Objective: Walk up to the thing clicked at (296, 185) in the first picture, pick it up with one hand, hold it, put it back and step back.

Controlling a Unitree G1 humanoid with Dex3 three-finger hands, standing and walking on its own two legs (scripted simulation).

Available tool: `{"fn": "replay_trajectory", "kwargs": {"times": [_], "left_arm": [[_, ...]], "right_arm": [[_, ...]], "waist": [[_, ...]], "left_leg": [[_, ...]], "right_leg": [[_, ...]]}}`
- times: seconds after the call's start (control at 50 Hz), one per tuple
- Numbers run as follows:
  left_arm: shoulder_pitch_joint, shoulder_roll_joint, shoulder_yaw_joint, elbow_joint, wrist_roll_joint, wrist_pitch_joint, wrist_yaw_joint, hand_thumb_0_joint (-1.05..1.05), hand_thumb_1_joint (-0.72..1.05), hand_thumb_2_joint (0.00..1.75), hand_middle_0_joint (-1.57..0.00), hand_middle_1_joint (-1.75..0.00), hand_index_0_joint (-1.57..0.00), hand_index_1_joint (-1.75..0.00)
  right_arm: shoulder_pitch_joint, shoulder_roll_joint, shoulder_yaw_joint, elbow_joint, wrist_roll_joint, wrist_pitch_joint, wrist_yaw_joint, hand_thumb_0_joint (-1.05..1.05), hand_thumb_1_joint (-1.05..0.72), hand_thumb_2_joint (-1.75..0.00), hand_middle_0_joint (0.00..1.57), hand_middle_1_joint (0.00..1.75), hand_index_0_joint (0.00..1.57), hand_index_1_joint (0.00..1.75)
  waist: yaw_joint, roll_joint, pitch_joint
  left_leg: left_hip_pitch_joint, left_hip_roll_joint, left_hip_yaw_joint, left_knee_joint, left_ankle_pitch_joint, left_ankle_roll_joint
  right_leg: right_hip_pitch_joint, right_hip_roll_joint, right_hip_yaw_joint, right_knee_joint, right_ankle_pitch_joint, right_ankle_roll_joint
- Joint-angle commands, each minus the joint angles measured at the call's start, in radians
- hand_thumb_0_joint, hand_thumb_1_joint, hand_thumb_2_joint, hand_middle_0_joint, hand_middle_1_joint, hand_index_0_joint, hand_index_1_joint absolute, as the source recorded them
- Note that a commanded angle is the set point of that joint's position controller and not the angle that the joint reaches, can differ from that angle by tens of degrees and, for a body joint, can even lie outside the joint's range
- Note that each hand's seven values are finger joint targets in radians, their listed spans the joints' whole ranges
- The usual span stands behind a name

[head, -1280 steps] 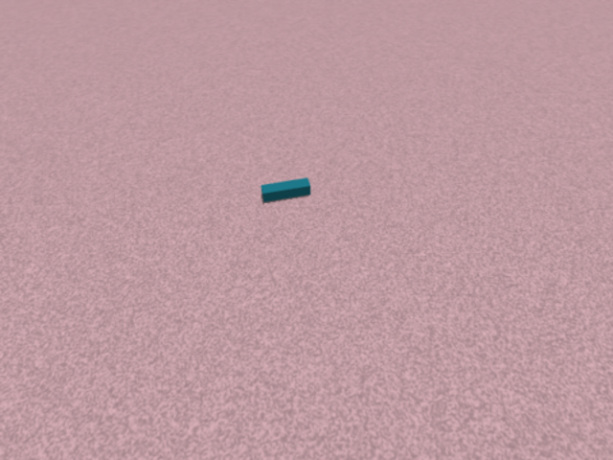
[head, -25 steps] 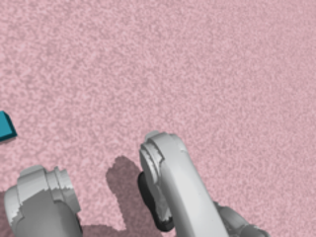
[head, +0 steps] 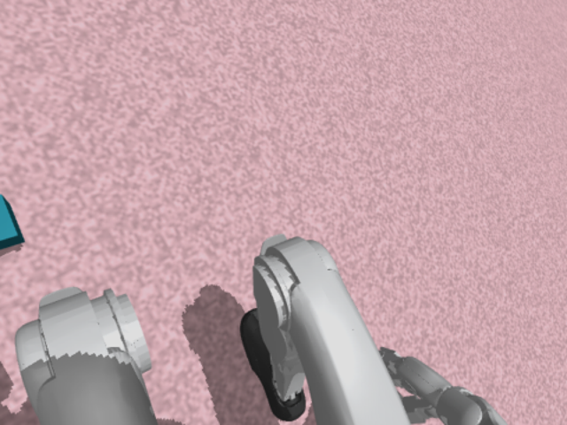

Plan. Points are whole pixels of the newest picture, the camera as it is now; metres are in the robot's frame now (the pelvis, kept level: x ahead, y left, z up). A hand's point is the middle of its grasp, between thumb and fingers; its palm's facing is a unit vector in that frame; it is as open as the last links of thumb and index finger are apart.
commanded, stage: close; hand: left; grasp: from above
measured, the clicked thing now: out of the picture +0.40 +0.37 -0.27
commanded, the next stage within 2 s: settle in 1.60 s
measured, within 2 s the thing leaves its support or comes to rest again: neither
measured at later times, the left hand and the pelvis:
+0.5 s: hand out of the picture +0.38 +0.37 -0.25, palm faces -0.45 -0.22 -0.86, open 12.5 cm; pelvis +0.00 +0.00 +0.00, yaw +0 degrees
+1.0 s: hand out of the picture +0.39 +0.35 -0.25, palm faces -0.40 -0.18 -0.90, open 10.2 cm; pelvis +0.00 +0.00 +0.00, yaw -1 degrees
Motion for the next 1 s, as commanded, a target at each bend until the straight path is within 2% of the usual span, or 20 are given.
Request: {"fn": "replay_trajectory", "kwargs": {"times": [0.0, 0.08, 0.12, 0.22, 0.24, 0.28, 0.3, 0.42, 0.46, 0.5, 0.56, 0.58, 0.64, 0.66, 0.76, 0.86, 0.9, 0.94, 0.96, 0.98], "left_arm": [[-0.232, 0.213, -0.008, -0.066, -0.022, 0.032, 0.050, 0.00, -0.37, 0.87, -0.14, -1.02, -0.16, -0.99], [-0.232, 0.252, 0.033, -0.086, -0.046, 0.055, 0.057, 0.00, -0.36, 0.86, -0.15, -1.00, -0.17, -0.98], [-0.231, 0.222, 0.006, -0.074, -0.061, 0.064, 0.047, 0.00, -0.34, 0.83, -0.16, -1.00, -0.19, -0.97], [-0.197, 0.283, 0.071, -0.092, -0.081, 0.072, 0.023, 0.00, -0.32, 0.82, -0.20, -0.96, -0.22, -0.94], [-0.192, 0.291, 0.075, -0.092, -0.081, 0.071, 0.014, 0.00, -0.32, 0.81, -0.20, -0.95, -0.22, -0.92], [-0.168, 0.291, 0.089, -0.099, -0.090, 0.062, -0.001, 0.00, -0.28, 0.80, -0.22, -0.95, -0.25, -0.92], [-0.191, 0.272, 0.069, -0.090, -0.091, 0.058, -0.014, 0.00, -0.28, 0.80, -0.23, -0.94, -0.25, -0.92], [-0.180, 0.237, 0.041, -0.112, -0.114, 0.009, -0.058, 0.00, -0.21, 0.80, -0.28, -0.94, -0.30, -0.91], [-0.189, 0.226, 0.012, -0.114, -0.101, -0.008, -0.067, 0.00, -0.19, 0.80, -0.29, -0.93, -0.31, -0.90], [-0.170, 0.242, 0.030, -0.117, -0.102, -0.028, -0.059, 0.00, -0.17, 0.75, -0.29, -0.91, -0.33, -0.87], [-0.153, 0.265, 0.057, -0.114, -0.073, -0.048, -0.029, 0.00, -0.12, 0.74, -0.32, -0.90, -0.36, -0.86], [-0.160, 0.247, 0.037, -0.099, -0.067, -0.051, -0.025, 0.00, -0.10, 0.74, -0.34, -0.90, -0.37, -0.86], [-0.174, 0.268, 0.041, -0.101, -0.034, -0.045, 0.007, 0.00, -0.08, 0.71, -0.34, -0.89, -0.38, -0.85], [-0.226, 0.265, 0.027, -0.160, -0.034, -0.048, 0.017, 0.00, -0.06, 0.74, -0.36, -0.89, -0.39, -0.85], [-0.189, 0.222, -0.002, -0.064, -0.020, -0.007, 0.058, 0.00, 0.04, 0.72, -0.43, -0.87, -0.47, -0.83], [-0.221, 0.234, -0.004, -0.076, -0.048, 0.039, 0.064, 0.00, 0.06, 0.62, -0.44, -0.84, -0.49, -0.79], [-0.217, 0.263, 0.018, -0.064, -0.061, 0.055, 0.055, 0.00, 0.08, 0.63, -0.47, -0.82, -0.51, -0.78], [-0.208, 0.271, 0.038, -0.088, -0.076, 0.061, 0.047, 0.00, 0.08, 0.62, -0.47, -0.81, -0.51, -0.77], [-0.215, 0.258, 0.024, -0.087, -0.076, 0.064, 0.039, 0.00, 0.09, 0.60, -0.48, -0.80, -0.52, -0.76], [-0.227, 0.297, 0.054, -0.115, -0.087, 0.064, 0.039, 0.00, 0.10, 0.58, -0.47, -0.80, -0.52, -0.75]], "right_arm": [[0.140, -0.318, -0.083, 0.001, 0.014, -0.028, 0.005, 0.00, -0.89, -0.90, 0.20, 0.30, 0.20, 0.30], [0.128, -0.325, -0.077, -0.023, 0.016, -0.044, 0.011, 0.00, -0.89, -0.90, 0.20, 0.30, 0.20, 0.30], [0.133, -0.314, -0.073, -0.009, 0.019, -0.052, 0.017, 0.00, -0.89, -0.90, 0.20, 0.30, 0.20, 0.30], [0.144, -0.326, -0.078, -0.021, 0.024, -0.064, 0.018, 0.00, -0.89, -0.90, 0.20, 0.30, 0.20, 0.30], [0.161, -0.328, -0.077, -0.020, 0.024, -0.064, 0.020, 0.00, -0.89, -0.90, 0.20, 0.30, 0.20, 0.30], [0.156, -0.317, -0.074, -0.014, 0.022, -0.062, 0.019, 0.00, -0.89, -0.90, 0.20, 0.30, 0.20, 0.30], [0.162, -0.307, -0.072, -0.017, 0.023, -0.065, 0.023, 0.00, -0.89, -0.90, 0.20, 0.30, 0.20, 0.30], [0.187, -0.307, -0.065, -0.013, 0.029, -0.048, 0.017, 0.00, -0.89, -0.90, 0.20, 0.30, 0.20, 0.30], [0.188, -0.302, -0.061, -0.011, 0.028, -0.044, 0.019, 0.00, -0.89, -0.90, 0.20, 0.30, 0.20, 0.30], [0.183, -0.315, -0.060, -0.017, 0.033, -0.033, 0.009, 0.00, -0.89, -0.90, 0.20, 0.30, 0.20, 0.30], [0.174, -0.318, -0.053, -0.022, 0.024, -0.020, 0.008, 0.00, -0.89, -0.90, 0.20, 0.30, 0.20, 0.30], [0.157, -0.311, -0.052, -0.024, 0.025, -0.017, 0.008, 0.00, -0.88, -0.90, 0.20, 0.30, 0.20, 0.30], [0.154, -0.324, -0.055, -0.025, 0.014, -0.011, 0.004, 0.00, -0.88, -0.90, 0.20, 0.30, 0.20, 0.30], [0.139, -0.323, -0.059, -0.020, 0.014, -0.014, 0.004, 0.00, -0.88, -0.90, 0.20, 0.30, 0.20, 0.30], [0.144, -0.331, -0.064, -0.007, 0.006, -0.030, 0.007, 0.00, -0.88, -0.90, 0.20, 0.30, 0.20, 0.30], [0.153, -0.333, -0.067, -0.010, 0.011, -0.047, 0.011, 0.00, -0.89, -0.90, 0.20, 0.30, 0.20, 0.30], [0.142, -0.345, -0.071, -0.032, 0.019, -0.061, 0.015, 0.00, -0.89, -0.90, 0.20, 0.30, 0.20, 0.30], [0.142, -0.340, -0.070, -0.030, 0.023, -0.064, 0.015, 0.00, -0.89, -0.90, 0.20, 0.30, 0.20, 0.30], [0.148, -0.328, -0.065, -0.026, 0.024, -0.069, 0.019, 0.00, -0.89, -0.90, 0.20, 0.30, 0.20, 0.30], [0.148, -0.343, -0.069, -0.021, 0.023, -0.076, 0.020, 0.00, -0.89, -0.90, 0.20, 0.30, 0.20, 0.30]], "waist": [[-0.027, 0.506, -0.545], [-0.015, 0.500, -0.606], [-0.020, 0.506, -0.600], [-0.009, 0.549, -0.624], [-0.021, 0.550, -0.611], [-0.007, 0.554, -0.621], [-0.031, 0.541, -0.588], [-0.042, 0.488, -0.585], [-0.052, 0.491, -0.588], [-0.036, 0.493, -0.602], [-0.021, 0.521, -0.588], [-0.027, 0.516, -0.567], [-0.031, 0.519, -0.577], [-0.025, 0.526, -0.593], [-0.050, 0.474, -0.515], [-0.040, 0.475, -0.536], [-0.039, 0.459, -0.541], [-0.015, 0.498, -0.596], [-0.020, 0.519, -0.587], [-0.016, 0.525, -0.613]], "left_leg": [[0.492, 0.034, 0.134, -0.282, 0.150, 0.024], [0.509, 0.038, 0.125, -0.287, 0.170, 0.024], [0.502, 0.041, 0.125, -0.276, 0.176, 0.024], [0.543, 0.043, 0.116, -0.286, 0.219, 0.015], [0.545, 0.043, 0.117, -0.280, 0.243, 0.014], [0.534, 0.042, 0.120, -0.282, 0.251, 0.012], [0.510, 0.042, 0.127, -0.264, 0.234, 0.018], [0.484, 0.042, 0.120, -0.261, 0.230, 0.026], [0.510, 0.044, 0.118, -0.260, 0.242, 0.024], [0.525, 0.046, 0.107, -0.271, 0.252, 0.021], [0.533, 0.044, 0.108, -0.293, 0.235, 0.015], [0.516, 0.044, 0.108, -0.291, 0.205, 0.014], [0.512, 0.044, 0.119, -0.277, 0.215, 0.018], [0.516, 0.045, 0.120, -0.277, 0.208, 0.016], [0.467, 0.044, 0.121, -0.277, 0.142, 0.023], [0.468, 0.045, 0.119, -0.281, 0.127, 0.026], [0.465, 0.046, 0.117, -0.276, 0.127, 0.028], [0.501, 0.048, 0.114, -0.282, 0.171, 0.023], [0.511, 0.048, 0.118, -0.273, 0.186, 0.021], [0.526, 0.049, 0.109, -0.280, 0.199, 0.018]], "right_leg": [[0.211, 0.013, -0.151, -0.195, 0.228, -0.083], [0.258, 0.016, -0.148, -0.200, 0.246, -0.081], [0.255, 0.018, -0.148, -0.194, 0.255, -0.080], [0.285, 0.014, -0.149, -0.181, 0.288, -0.082], [0.288, 0.009, -0.152, -0.174, 0.307, -0.080], [0.311, 0.011, -0.149, -0.176, 0.312, -0.082], [0.304, 0.008, -0.149, -0.179, 0.307, -0.078], [0.336, 0.009, -0.155, -0.210, 0.311, -0.072], [0.332, 0.010, -0.159, -0.199, 0.319, -0.074], [0.331, 0.012, -0.168, -0.198, 0.317, -0.076], [0.313, 0.014, -0.175, -0.190, 0.298, -0.081], [0.290, 0.013, -0.176, -0.186, 0.272, -0.081], [0.296, 0.017, -0.167, -0.196, 0.290, -0.079], [0.293, 0.016, -0.163, -0.192, 0.281, -0.081], [0.250, 0.021, -0.160, -0.216, 0.228, -0.078], [0.249, 0.015, -0.151, -0.221, 0.212, -0.079], [0.254, 0.011, -0.149, -0.214, 0.213, -0.076], [0.281, 0.015, -0.148, -0.208, 0.245, -0.079], [0.281, 0.015, -0.145, -0.196, 0.264, -0.080], [0.287, 0.010, -0.155, -0.191, 0.269, -0.077]]}}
